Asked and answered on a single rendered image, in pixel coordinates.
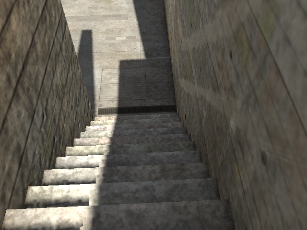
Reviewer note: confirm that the stairs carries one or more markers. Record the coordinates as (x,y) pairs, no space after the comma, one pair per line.
(132,172)

